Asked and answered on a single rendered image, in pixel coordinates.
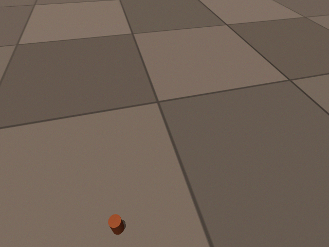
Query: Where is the can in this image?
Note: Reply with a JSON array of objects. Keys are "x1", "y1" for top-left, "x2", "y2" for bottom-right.
[{"x1": 108, "y1": 214, "x2": 124, "y2": 235}]

